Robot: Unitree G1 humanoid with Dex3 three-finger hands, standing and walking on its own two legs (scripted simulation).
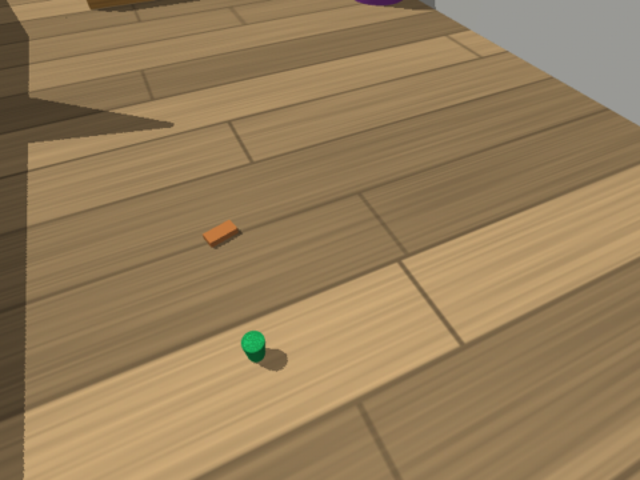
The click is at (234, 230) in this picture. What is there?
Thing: flat box
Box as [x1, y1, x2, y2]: [202, 220, 238, 247]
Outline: 229,220 202,234 211,247 238,232 237,228
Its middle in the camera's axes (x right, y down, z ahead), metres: -0.42 -0.04 +1.66
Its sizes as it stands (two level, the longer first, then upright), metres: 0.132 0.066 0.029
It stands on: the floor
